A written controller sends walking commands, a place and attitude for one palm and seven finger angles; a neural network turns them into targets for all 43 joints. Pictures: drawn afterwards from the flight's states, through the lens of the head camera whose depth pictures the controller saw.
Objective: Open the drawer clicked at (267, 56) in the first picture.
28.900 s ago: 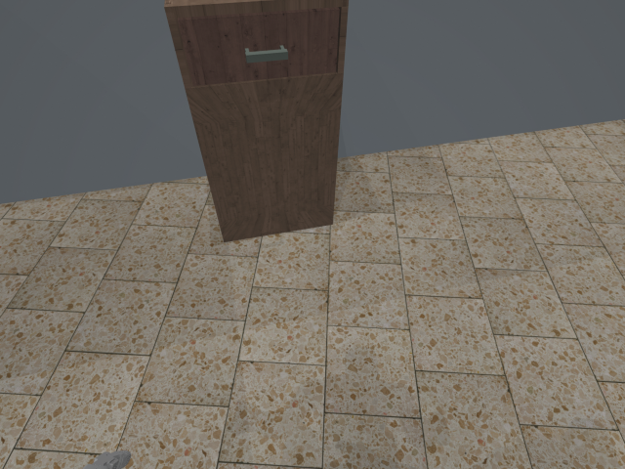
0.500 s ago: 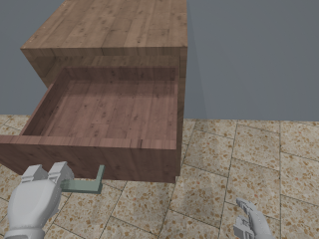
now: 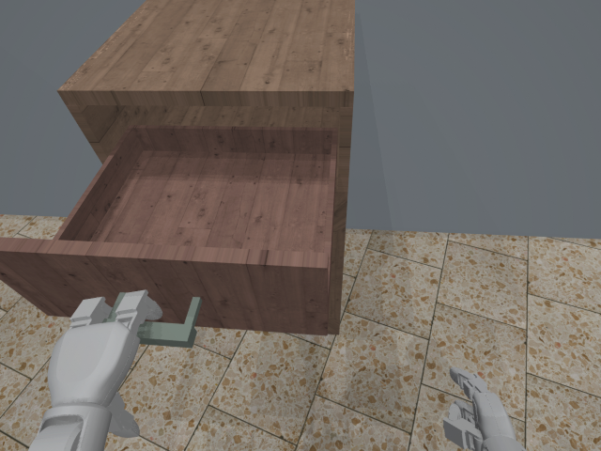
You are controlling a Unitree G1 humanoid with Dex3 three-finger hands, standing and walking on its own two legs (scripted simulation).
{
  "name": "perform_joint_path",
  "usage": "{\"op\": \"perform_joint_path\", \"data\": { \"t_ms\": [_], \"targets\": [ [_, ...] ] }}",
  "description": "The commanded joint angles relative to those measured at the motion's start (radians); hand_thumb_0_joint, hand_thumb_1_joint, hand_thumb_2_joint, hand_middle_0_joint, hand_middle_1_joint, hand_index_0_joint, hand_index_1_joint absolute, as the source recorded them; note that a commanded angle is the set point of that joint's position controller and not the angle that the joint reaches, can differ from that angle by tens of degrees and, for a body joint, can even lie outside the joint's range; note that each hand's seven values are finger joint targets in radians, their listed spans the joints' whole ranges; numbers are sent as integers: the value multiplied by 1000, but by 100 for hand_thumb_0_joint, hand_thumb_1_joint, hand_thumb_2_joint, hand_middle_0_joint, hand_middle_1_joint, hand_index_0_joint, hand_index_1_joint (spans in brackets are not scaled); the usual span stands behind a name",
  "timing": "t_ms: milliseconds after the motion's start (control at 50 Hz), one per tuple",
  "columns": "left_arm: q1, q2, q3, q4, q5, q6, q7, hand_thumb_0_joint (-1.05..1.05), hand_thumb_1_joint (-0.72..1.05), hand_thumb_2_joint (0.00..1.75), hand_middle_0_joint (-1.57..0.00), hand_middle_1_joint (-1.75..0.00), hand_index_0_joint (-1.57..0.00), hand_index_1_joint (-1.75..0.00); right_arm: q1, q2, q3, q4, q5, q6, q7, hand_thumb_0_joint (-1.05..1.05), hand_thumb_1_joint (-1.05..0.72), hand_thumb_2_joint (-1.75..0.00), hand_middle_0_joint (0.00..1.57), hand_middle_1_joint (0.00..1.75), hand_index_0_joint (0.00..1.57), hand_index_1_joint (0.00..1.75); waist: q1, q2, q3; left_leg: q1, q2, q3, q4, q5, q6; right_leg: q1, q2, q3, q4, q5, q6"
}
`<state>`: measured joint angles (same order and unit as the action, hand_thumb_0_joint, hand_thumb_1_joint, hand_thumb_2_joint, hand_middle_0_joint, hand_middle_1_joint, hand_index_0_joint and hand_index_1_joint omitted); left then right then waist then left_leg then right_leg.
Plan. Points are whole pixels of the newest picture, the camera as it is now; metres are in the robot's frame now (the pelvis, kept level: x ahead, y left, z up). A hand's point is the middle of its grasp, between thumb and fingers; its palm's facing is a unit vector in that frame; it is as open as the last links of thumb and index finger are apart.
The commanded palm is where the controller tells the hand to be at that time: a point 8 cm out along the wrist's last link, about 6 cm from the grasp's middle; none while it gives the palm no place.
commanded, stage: lift the hand off the handle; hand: left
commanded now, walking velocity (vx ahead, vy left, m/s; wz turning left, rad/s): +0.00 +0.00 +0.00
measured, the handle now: (152, 317) +0.26 +0.23 +0.05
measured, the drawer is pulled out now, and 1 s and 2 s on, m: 0.30 0.30 0.30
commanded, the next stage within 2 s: draw the hand back to the body in 1.52 s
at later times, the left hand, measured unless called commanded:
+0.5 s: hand (113, 348) +0.21 +0.26 +0.06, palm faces +0.03 -0.05 -1.00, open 13.5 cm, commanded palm +0.19 +0.26 +0.13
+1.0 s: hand (82, 319) +0.21 +0.25 +0.14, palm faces +0.09 -0.06 -0.99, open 13.5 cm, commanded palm +0.18 +0.26 +0.20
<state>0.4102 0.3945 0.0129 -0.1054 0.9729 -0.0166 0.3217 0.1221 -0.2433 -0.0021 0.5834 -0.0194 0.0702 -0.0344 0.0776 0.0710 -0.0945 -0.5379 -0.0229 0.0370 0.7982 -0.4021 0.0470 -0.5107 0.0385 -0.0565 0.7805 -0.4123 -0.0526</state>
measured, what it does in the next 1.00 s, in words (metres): stands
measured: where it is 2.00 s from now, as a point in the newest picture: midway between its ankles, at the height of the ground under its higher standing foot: outside the picture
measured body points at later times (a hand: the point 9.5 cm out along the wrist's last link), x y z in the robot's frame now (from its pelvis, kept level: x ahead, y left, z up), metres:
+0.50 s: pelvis +0.00 -0.01 +0.01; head +0.03 -0.04 +0.46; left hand +0.20 +0.26 +0.11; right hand +0.21 -0.23 -0.09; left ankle +0.00 +0.09 -0.71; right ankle -0.01 -0.09 -0.71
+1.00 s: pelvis +0.01 +0.00 +0.03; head +0.01 -0.04 +0.48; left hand +0.20 +0.25 +0.19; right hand +0.24 -0.19 -0.07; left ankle +0.00 +0.09 -0.71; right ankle -0.01 -0.09 -0.71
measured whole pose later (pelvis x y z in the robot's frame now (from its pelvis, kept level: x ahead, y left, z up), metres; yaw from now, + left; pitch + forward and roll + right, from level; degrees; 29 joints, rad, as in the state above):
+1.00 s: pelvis +0.01 +0.00 +0.03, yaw +0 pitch +1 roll +0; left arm 0.37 0.52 0.04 -0.36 0.86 0.06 0.09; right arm 0.08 -0.25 0.04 0.59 0.01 0.10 -0.04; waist 0.12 0.11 -0.03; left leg -0.25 -0.04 0.03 0.53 -0.29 0.05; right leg -0.23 0.03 -0.05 0.52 -0.30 -0.04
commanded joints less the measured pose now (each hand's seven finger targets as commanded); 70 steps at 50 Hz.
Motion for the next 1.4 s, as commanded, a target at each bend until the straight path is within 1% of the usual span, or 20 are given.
{"op": "perform_joint_path", "data": {
  "t_ms": [0,40,100,140,180,220,340,460,560,640,760,860,980,1060,1140,1180,1240,1280,1340,1380],
  "targets": [
    [-140,226,130,-172,34,-6,51,0,-50,30,-30,-120,-30,-120,-118,-98,-29,-148,-9,-36,-15,0,-90,-90,20,30,20,30,-7,-52,-143,140,-2,-64,-114,199,-20,28,-11,78,-140,229,7],
    [-161,202,111,-138,53,5,60,0,-50,30,-30,-120,-30,-120,-124,-94,-28,-141,-7,-32,-14,0,-90,-90,20,30,20,30,-10,-56,-128,137,-4,-59,-116,192,-21,19,-8,78,-142,225,5],
    [-189,183,86,-158,31,7,47,0,-50,30,-30,-120,-30,-120,-120,-92,-33,-142,0,-37,-17,0,-90,-90,20,30,20,30,-13,-6,-170,177,-2,-58,-120,221,-20,45,-9,80,-146,251,4],
    [-207,169,68,-156,14,6,39,0,-50,30,-30,-120,-30,-120,-116,-94,-36,-137,3,-42,-20,0,-90,-90,20,30,20,30,-21,-18,-175,186,-2,-59,-123,225,-18,49,-9,77,-153,255,8],
    [-199,202,101,-118,3,8,34,0,-50,30,-30,-120,-30,-120,-115,-98,-34,-132,3,-42,-27,0,-90,-90,20,30,20,30,-23,-81,-174,169,-3,-58,-120,228,-15,76,-12,90,-164,294,13],
    [-177,227,129,-121,1,2,28,0,-50,30,-30,-120,-30,-120,-124,-97,-33,-133,3,-41,-31,0,-90,-90,20,30,20,30,-6,-98,-171,153,-10,-56,-129,224,-13,105,-16,106,-168,319,15],
    [-207,259,150,-241,-14,-22,22,0,-50,30,-30,-120,-30,-120,-138,-90,-29,-133,3,-49,-35,0,-90,-90,20,30,20,30,-1,2,-184,223,-8,-51,-149,264,-13,119,-24,102,-190,322,11],
    [-157,274,186,-256,-40,-14,11,0,-50,30,-30,-120,-30,-120,-150,-93,-31,-132,9,-45,-31,0,-90,-90,20,30,20,30,6,-36,-152,236,-5,-53,-175,283,-16,143,-23,103,-214,343,15],
    [-203,275,170,-299,-57,11,-25,0,-50,30,-30,-120,-30,-120,-164,-97,-27,-136,17,-42,-30,0,-90,-90,20,30,20,30,9,-30,-151,278,-2,-55,-206,308,-16,170,-26,95,-239,347,19],
    [-154,285,175,-370,-72,20,-59,0,-50,30,-30,-120,-30,-120,-166,-96,-23,-145,16,-43,-28,0,-90,-90,20,30,20,30,23,-29,-168,321,2,-53,-225,368,-17,219,-30,89,-255,397,20],
    [-186,304,177,-375,-70,56,-111,0,-50,30,-30,-120,-30,-120,-189,-97,-8,-143,21,-25,-20,0,-90,-90,20,30,20,30,24,-27,-81,332,7,-57,-274,353,-21,230,-30,80,-301,352,20],
    [-188,308,169,-455,-99,69,-157,0,-50,30,-30,-120,-30,-120,-193,-98,-2,-158,26,-22,-17,0,-90,-90,20,30,20,30,27,-13,-115,383,11,-60,-302,397,-22,287,-34,68,-325,375,25],
    [-181,346,217,-474,-129,85,-205,0,-50,30,-30,-120,-30,-120,-231,-103,13,-167,39,-20,-11,0,-90,-90,20,30,20,30,29,-12,-78,390,18,-67,-330,397,-26,325,-35,78,-357,391,21],
    [-239,340,189,-485,-136,96,-242,0,-50,30,-30,-120,-30,-120,-214,-105,12,-160,37,-9,-5,0,-90,-90,20,30,20,30,20,-32,-58,403,18,-64,-355,401,-25,329,-40,55,-375,372,29],
    [-263,391,224,-442,-157,107,-285,0,-50,30,-30,-120,-30,-120,-219,-111,17,-152,43,-6,-7,0,-90,-90,20,30,20,30,20,-29,-38,397,16,-65,-375,376,-22,347,-38,53,-394,342,29],
    [-266,418,263,-488,-172,107,-298,0,-50,30,-30,-120,-30,-120,-258,-112,21,-173,52,-19,-4,0,-90,-90,20,30,20,30,31,-4,-74,417,23,-72,-369,389,-23,373,-38,71,-394,364,24],
    [-283,400,233,-517,-186,89,-317,0,-50,30,-30,-120,-30,-120,-226,-111,17,-171,45,-21,-3,0,-90,-90,20,30,20,30,29,1,-80,429,19,-71,-377,417,-23,377,-43,48,-397,372,28],
    [-269,430,281,-540,-214,86,-323,0,-50,30,-30,-120,-30,-120,-255,-113,22,-184,55,-36,0,0,-90,-90,20,30,20,30,33,12,-90,434,23,-76,-368,406,-25,383,-40,62,-401,374,25],
    [-299,423,263,-516,-211,81,-338,0,-50,30,-30,-120,-30,-120,-229,-112,20,-166,49,-27,6,0,-90,-90,20,30,20,30,27,-7,-34,416,22,-75,-387,387,-27,354,-42,42,-413,327,28],
    [-326,439,292,-540,-226,87,-338,0,-50,30,-30,-120,-30,-120,-264,-111,24,-175,62,-42,13,0,-90,-90,20,30,20,30,32,30,-45,416,29,-84,-387,389,-31,358,-37,53,-409,319,20]
  ]
}}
